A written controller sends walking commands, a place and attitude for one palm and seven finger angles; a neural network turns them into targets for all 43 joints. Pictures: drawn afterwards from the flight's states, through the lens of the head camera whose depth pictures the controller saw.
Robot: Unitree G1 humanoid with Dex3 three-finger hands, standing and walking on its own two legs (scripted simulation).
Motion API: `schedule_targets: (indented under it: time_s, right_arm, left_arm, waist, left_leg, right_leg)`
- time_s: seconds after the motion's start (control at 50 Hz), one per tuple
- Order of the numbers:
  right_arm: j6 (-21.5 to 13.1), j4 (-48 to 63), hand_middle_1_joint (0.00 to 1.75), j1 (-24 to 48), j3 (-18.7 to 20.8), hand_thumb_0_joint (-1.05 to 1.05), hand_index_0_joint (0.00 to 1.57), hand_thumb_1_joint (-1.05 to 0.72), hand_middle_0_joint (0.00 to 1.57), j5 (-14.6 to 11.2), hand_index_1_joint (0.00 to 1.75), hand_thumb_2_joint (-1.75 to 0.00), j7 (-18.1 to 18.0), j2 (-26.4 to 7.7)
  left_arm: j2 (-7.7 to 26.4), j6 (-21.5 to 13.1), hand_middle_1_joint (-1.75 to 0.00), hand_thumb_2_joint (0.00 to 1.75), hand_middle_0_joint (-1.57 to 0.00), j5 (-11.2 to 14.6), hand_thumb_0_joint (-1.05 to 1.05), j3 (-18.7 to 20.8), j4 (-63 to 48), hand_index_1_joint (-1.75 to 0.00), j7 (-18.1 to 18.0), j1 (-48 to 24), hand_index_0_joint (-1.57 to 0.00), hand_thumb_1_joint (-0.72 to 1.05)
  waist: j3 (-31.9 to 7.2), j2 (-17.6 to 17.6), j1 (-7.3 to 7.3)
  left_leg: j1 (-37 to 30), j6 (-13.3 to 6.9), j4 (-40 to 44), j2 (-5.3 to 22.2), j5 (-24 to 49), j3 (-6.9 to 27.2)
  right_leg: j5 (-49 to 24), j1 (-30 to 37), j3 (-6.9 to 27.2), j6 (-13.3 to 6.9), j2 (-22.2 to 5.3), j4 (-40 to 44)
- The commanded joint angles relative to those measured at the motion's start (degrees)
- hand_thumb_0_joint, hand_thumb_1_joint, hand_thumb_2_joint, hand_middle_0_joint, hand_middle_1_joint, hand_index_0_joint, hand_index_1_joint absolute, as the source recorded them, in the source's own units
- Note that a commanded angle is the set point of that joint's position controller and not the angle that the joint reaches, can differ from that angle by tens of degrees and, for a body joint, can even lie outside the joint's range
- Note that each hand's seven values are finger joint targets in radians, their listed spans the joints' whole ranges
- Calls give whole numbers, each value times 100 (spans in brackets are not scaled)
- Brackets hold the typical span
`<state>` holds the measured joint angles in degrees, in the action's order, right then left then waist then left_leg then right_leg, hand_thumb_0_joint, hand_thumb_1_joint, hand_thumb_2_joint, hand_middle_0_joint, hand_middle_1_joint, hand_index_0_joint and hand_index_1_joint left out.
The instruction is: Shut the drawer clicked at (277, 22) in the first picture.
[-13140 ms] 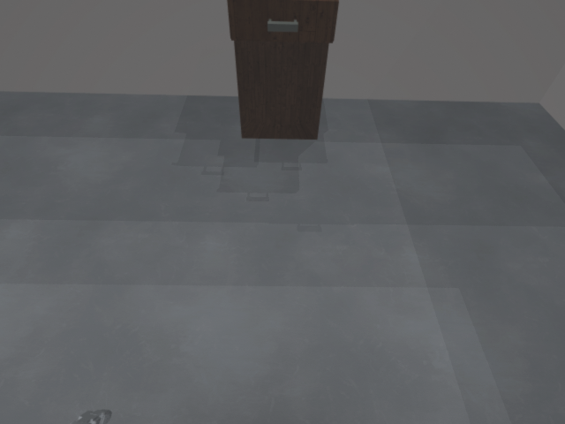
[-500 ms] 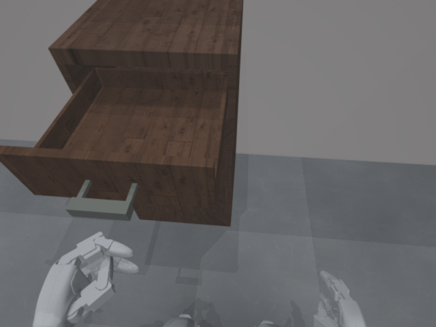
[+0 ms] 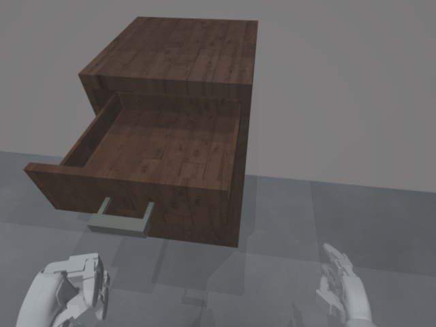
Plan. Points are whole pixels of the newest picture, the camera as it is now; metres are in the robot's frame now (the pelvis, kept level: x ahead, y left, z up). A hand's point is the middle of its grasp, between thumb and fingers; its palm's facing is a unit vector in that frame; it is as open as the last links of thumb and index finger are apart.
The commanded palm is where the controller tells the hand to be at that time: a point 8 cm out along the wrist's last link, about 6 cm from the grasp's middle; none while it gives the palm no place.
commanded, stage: raise the hand and make a fist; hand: left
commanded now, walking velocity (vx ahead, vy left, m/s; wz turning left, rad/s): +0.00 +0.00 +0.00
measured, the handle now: (124, 215) +0.31 +0.23 +0.03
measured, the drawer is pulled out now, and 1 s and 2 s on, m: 0.30 0.30 0.30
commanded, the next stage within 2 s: bring the fist close to the handle in 0.60 s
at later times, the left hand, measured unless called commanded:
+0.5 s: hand (86, 297) +0.14 +0.19 +0.12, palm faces +0.02 -0.99 -0.11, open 3.3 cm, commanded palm +0.09 +0.24 +0.13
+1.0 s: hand (96, 290) +0.15 +0.19 +0.10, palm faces +0.02 -1.00 -0.09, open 3.3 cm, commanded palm +0.12 +0.25 +0.10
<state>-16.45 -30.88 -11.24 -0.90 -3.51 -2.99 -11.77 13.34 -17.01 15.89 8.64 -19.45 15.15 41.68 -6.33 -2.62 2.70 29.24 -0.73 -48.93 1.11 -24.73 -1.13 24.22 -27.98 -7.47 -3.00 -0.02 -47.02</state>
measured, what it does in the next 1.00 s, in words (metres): stands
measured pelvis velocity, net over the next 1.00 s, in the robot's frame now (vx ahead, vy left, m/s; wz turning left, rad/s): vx -0.01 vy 0.00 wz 0.00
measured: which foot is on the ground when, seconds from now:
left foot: down 0.00-1.00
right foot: down 0.00-1.00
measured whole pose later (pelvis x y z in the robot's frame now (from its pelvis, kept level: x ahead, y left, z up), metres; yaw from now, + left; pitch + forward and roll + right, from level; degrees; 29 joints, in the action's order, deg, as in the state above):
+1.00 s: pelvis -0.01 +0.00 +0.01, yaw +0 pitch +3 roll -1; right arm -22.0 -35.6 -13.0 -1.3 -3.1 -3.7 -13.9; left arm 13.5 -14.5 16.6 11.3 -12.7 17.5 34.5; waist -4.0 -2.7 2.2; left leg 25.5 -0.4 -44.4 1.3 -21.9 -0.9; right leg 21.4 -24.2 -7.6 -3.3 0.5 -42.3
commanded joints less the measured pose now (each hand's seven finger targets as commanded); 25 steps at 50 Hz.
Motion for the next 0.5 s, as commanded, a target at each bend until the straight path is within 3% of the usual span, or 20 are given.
schedule_targets:
  time_s: [0.0,0.06,0.18,0.26,0.28,0.38,0.42,0.48]
  right_arm:
    - [-433,920,30,502,208,0,20,-90,20,-51,30,-90,-68,-698]
    - [-574,890,30,505,163,0,20,-90,20,-49,30,-90,-47,-685]
    - [-738,840,30,604,135,0,20,-90,20,-76,30,-90,-39,-674]
    - [-774,820,30,645,115,0,20,-90,20,-76,30,-90,-22,-676]
    - [-772,791,30,636,141,0,20,-90,20,-76,30,-90,-32,-695]
    - [-826,786,30,584,143,0,20,-90,20,-55,30,-90,-20,-716]
    - [-893,800,30,560,147,0,20,-90,20,-45,30,-90,-3,-708]
    - [-904,738,30,587,170,0,20,-90,20,-58,30,-90,-19,-713]
  left_arm:
    - [664,-164,-160,90,-140,194,0,530,-1286,-160,111,-193,-140,90]
    - [644,-61,-160,90,-140,198,0,521,-1461,-160,164,-115,-140,90]
    - [765,241,-160,90,-140,214,0,712,-1585,-160,155,-84,-140,90]
    - [538,398,-160,90,-140,217,0,530,-1428,-160,156,98,-140,90]
    - [711,398,-160,90,-140,225,0,716,-1444,-160,138,29,-140,90]
    - [752,253,-160,90,-140,160,0,709,-1645,-160,41,-83,-140,90]
    - [611,158,-160,90,-140,148,0,530,-1727,-160,30,-54,-140,90]
    - [788,131,-160,90,-140,165,0,760,-1504,-160,3,-10,-140,90]
  waist:
    - [-93,82,-133]
    - [-268,-121,-73]
    - [-166,62,19]
    - [57,153,20]
    - [16,190,32]
    - [59,-101,29]
    - [17,-95,5]
    - [101,112,31]
  left_leg:
    - [-394,-108,846,-74,1182,273]
    - [-646,-107,957,-80,1380,306]
    - [-798,-79,1159,-75,1465,330]
    - [-759,-60,1237,-93,1416,306]
    - [-743,-54,1235,-92,1428,309]
    - [-756,-42,1280,-102,1219,294]
    - [-824,-56,1255,-104,1226,290]
    - [-668,-51,1240,-106,1078,280]
  right_leg:
    - [-1085,332,511,201,12,1095]
    - [-1296,516,414,171,18,1093]
    - [-1458,695,342,174,41,1218]
    - [-1424,669,312,177,57,1277]
    - [-1430,716,347,176,56,1297]
    - [-1058,641,350,146,67,1324]
    - [-1064,603,349,155,59,1310]
    - [-855,601,449,152,51,1413]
